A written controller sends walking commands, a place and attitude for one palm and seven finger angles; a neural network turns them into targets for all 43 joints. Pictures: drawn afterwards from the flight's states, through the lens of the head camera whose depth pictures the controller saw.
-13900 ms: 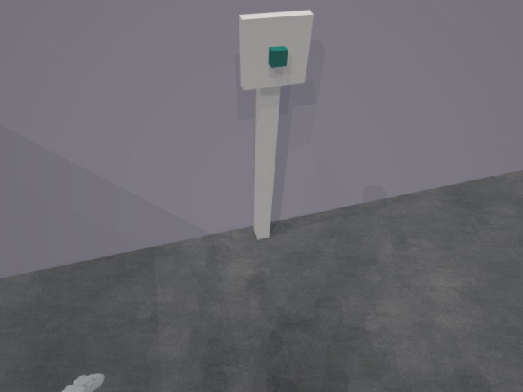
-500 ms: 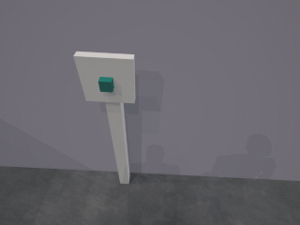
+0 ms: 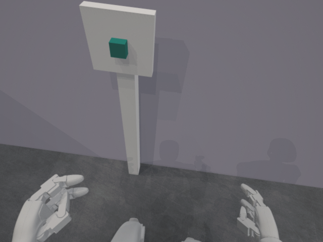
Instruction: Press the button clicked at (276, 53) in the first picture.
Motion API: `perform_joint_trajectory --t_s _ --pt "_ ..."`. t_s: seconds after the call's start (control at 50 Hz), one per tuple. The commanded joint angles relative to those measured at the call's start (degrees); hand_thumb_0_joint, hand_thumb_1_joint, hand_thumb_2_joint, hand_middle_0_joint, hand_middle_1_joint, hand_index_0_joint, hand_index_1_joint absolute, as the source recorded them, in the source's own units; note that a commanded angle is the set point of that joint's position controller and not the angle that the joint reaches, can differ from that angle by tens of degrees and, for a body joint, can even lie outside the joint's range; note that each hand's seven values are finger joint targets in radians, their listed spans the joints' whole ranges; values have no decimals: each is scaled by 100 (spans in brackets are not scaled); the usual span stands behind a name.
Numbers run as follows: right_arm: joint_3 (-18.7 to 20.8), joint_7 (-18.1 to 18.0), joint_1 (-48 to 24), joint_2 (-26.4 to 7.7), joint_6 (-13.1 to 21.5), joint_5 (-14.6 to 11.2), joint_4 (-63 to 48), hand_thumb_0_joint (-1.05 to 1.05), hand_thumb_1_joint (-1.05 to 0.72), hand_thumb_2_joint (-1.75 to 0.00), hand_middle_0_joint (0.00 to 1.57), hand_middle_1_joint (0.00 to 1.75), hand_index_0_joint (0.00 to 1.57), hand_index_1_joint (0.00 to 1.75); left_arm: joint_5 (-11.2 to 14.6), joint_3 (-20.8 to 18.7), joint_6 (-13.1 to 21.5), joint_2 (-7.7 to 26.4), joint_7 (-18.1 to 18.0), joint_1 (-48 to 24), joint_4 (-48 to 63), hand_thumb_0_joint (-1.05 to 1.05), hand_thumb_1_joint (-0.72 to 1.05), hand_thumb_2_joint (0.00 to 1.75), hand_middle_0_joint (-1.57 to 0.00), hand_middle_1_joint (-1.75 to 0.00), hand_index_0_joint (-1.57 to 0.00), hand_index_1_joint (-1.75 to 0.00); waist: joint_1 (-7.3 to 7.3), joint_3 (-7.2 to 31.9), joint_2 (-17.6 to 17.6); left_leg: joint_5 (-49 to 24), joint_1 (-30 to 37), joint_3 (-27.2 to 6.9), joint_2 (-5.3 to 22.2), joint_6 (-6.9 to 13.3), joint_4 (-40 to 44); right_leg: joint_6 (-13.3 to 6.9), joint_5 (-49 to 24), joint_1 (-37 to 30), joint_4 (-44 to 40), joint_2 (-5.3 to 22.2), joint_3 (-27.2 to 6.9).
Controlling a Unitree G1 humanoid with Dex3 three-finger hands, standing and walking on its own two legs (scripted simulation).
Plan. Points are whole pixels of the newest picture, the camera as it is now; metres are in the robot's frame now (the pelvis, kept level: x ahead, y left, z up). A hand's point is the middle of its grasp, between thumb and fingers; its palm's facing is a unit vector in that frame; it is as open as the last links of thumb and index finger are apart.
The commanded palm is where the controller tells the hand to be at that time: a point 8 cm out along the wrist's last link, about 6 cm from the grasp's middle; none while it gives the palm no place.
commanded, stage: raise the hand and make a fist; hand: left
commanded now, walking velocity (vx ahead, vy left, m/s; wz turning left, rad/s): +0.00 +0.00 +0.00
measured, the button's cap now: (119, 47) +0.55 +0.18 +0.19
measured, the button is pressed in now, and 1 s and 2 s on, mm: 0 0 0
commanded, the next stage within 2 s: aim a knuckle at the button in 1.54 s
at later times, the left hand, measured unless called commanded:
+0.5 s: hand (70, 168) +0.23 +0.22 +0.10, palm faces +0.03 -1.00 -0.06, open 3.1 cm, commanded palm +0.20 +0.27 +0.12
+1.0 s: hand (61, 142) +0.26 +0.22 +0.16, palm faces +0.02 -1.00 -0.06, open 3.1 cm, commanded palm +0.23 +0.27 +0.17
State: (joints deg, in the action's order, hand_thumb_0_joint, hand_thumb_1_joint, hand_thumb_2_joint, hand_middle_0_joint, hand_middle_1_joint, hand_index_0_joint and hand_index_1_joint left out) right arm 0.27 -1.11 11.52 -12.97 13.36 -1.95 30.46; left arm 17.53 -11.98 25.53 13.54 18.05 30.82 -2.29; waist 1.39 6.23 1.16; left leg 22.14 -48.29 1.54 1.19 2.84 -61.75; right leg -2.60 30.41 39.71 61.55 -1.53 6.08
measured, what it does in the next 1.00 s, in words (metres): rises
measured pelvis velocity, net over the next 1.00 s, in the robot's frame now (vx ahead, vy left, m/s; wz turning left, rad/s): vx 0.04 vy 0.01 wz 0.01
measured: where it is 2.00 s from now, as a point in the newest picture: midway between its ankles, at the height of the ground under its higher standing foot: outside the picture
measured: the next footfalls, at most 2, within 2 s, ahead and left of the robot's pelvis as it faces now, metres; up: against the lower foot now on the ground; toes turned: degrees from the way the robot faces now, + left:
none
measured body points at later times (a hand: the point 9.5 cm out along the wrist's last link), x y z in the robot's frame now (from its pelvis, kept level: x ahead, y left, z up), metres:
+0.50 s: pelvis +0.04 +0.00 +0.03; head +0.07 +0.01 +0.48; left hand +0.23 +0.27 +0.11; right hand +0.21 -0.25 -0.04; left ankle +0.09 +0.09 -0.66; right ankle +0.01 -0.10 -0.66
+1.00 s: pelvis +0.04 +0.01 +0.05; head +0.03 +0.01 +0.50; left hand +0.25 +0.28 +0.17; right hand +0.22 -0.21 -0.01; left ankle +0.09 +0.09 -0.66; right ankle +0.01 -0.10 -0.66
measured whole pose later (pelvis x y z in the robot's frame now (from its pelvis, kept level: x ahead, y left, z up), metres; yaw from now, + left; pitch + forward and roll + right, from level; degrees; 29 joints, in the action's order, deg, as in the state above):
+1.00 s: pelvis +0.04 +0.01 +0.05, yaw +0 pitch +2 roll -2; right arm -4.0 -4.2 14.7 -13.4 12.4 -3.5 32.0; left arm 18.8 -13.9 6.5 18.1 15.8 20.2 9.2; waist 1.0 5.4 -2.3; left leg 18.2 -28.0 2.1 0.0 3.3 -43.5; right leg -1.2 24.1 18.7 40.2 -1.5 4.8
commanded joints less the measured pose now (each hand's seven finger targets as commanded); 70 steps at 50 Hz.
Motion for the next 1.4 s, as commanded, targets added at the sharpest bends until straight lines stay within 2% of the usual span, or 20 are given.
perform_joint_trajectory --t_s 0.0,0.04,0.08,0.12,0.18,0.24,0.32,0.4,0.54,0.62,0.7,0.8,0.88,0.9,0.96,1.02,1.14,1.18,1.24,1.38 --pt "223 -236 -194 -742 301 13 -754 0 -90 -90 20 30 20 30 -39 -270 666 1025 -438 -1241 2703 0 90 90 -86 -102 -86 -102 -429 434 -1045 1148 1258 -817 91 -38 1333 72 330 731 -1420 -53 -625" --pt "195 -280 -124 -786 315 -8 -619 0 -90 -90 20 30 20 30 -86 -102 540 910 -300 -1165 2189 0 90 90 -92 -108 -92 -108 -560 159 -829 1050 1084 -805 68 -30 1156 109 369 817 -1530 -57 -644" --pt "169 -313 -124 -815 304 -64 -602 0 -90 -90 20 30 20 30 -51 -24 162 869 12 -935 1507 0 90 90 -97 -114 -97 -114 -564 9 -497 840 922 -732 34 -19 1071 146 441 660 -1776 -46 -755" --pt "192 -354 -130 -841 287 -133 -703 0 -90 -90 20 30 20 30 61 -275 -301 1070 313 -620 1247 0 90 90 -102 -120 -102 -120 -338 354 -231 359 982 -560 -1 -16 1035 194 446 236 -2047 39 -915" --pt "209 -383 -248 -749 263 -158 -848 0 -90 -90 20 30 20 30 345 -845 -882 1297 394 -227 1414 0 90 90 -111 -129 -111 -129 36 1085 -268 -514 1361 -478 -47 -17 1119 258 -439 -614 -2100 121 -949" --pt "234 -383 -249 -597 206 -124 -876 0 -90 -90 20 30 20 30 531 -1310 -886 1308 120 -14 1980 0 90 90 -119 -138 -119 -138 195 1452 -167 -1318 1704 -440 -28 -60 1228 386 -2020 -1141 -1905 168 -809" --pt "235 -300 -159 -584 181 -76 -738 0 -90 -90 20 30 20 30 398 -1015 -552 1021 -177 -107 1995 0 90 90 -130 -150 -130 -150 16 767 -338 -1536 1895 -442 -16 -81 1399 323 -2407 -735 -1780 24 -473" --pt "239 -251 -21 -726 221 -83 -716 0 -90 -90 20 30 20 30 216 -519 -474 915 -18 -293 1964 0 90 90 -130 -150 -130 -150 -210 613 -423 -1456 2069 -461 -11 -33 1437 308 -2173 -511 -1887 12 -467" --pt "220 -331 -63 -765 288 -131 -772 0 -90 -90 20 30 20 30 320 -898 -614 1300 -35 -520 2466 0 90 90 -130 -150 -130 -150 -81 1046 -464 -1463 2546 -466 12 -37 1776 219 -1953 -861 -2093 -8 -362" --pt "144 -322 -106 -727 238 -140 -748 0 -90 -90 20 30 20 30 300 -827 -720 1136 -275 -653 2496 0 90 90 -130 -150 -130 -150 -64 812 -741 -1402 2749 -510 44 -88 1998 160 -1810 -895 -2173 -36 -238" --pt "83 -313 -143 -790 218 -164 -784 0 -90 -90 20 30 20 30 223 -465 -1067 984 -221 -890 2334 0 90 90 -130 -150 -130 -150 -153 525 -659 -1175 2837 -573 67 -74 2214 175 -1671 -912 -2394 -31 -236" --pt "35 -366 -178 -839 208 -163 -823 0 -90 -90 20 30 20 30 201 -602 -1459 1241 -135 -1238 2308 0 90 90 -130 -150 -130 -150 -115 490 -304 -1203 2973 -564 59 -48 2409 188 -1770 -1202 -2640 -12 -254" --pt "-40 -402 -254 -831 215 -153 -781 0 -90 -90 20 30 20 30 264 -814 -1480 1427 -211 -1719 2451 0 90 90 -130 -150 -130 -150 -75 362 -307 -1071 3129 -597 74 -62 2597 161 -1572 -1320 -2797 -26 -243" --pt "-66 -395 -280 -813 229 -163 -788 0 -90 -90 20 30 20 30 253 -753 -1457 1385 -222 -1850 2549 0 90 90 -130 -150 -130 -150 -55 384 -591 -1050 3236 -575 64 -74 2655 147 -1525 -1326 -2817 -12 -246" --pt "-99 -400 -274 -801 267 -168 -730 0 -90 -90 20 30 20 30 234 -683 -1525 1310 -259 -2052 2479 0 90 90 -130 -150 -130 -150 -67 307 -698 -872 3372 -641 78 -98 2816 141 -1419 -1341 -2906 -6 -217" --pt "-110 -407 -314 -829 292 -200 -684 0 -90 -90 20 30 20 30 193 -521 -1734 1263 -211 -2227 2320 0 90 90 -130 -150 -130 -150 -80 139 -681 -650 3412 -657 76 -93 2971 146 -1316 -1418 -3062 7 -244" --pt "-121 -460 -411 -832 323 -216 -679 0 -90 -90 20 30 20 30 200 -705 -2149 1425 -211 -2352 2143 0 90 90 -130 -150 -130 -150 14 86 -444 -590 3529 -618 42 -68 3183 166 -1276 -1653 -3326 38 -288" --pt "-107 -452 -401 -851 313 -204 -661 0 -90 -90 20 30 20 30 255 -833 -2202 1430 -223 -2163 1986 0 90 90 -130 -150 -130 -150 49 91 -120 -770 3496 -577 38 -57 3162 179 -1383 -1753 -3395 14 -301" --pt "-106 -424 -436 -832 322 -198 -672 0 -90 -90 20 30 20 30 255 -801 -2153 1362 -245 -2307 2191 0 90 90 -130 -150 -130 -150 59 212 -466 -941 3660 -515 6 -74 3172 171 -1518 -1796 -3369 33 -295" --pt "-99 -411 -387 -831 391 -177 -577 0 -90 -90 20 30 20 30 119 -597 -1897 1332 -288 -2572 2343 0 90 90 -130 -150 -130 -150 -70 17 -466 -798 3652 -462 -1 -39 3143 192 -1372 -1729 -3501 38 -413"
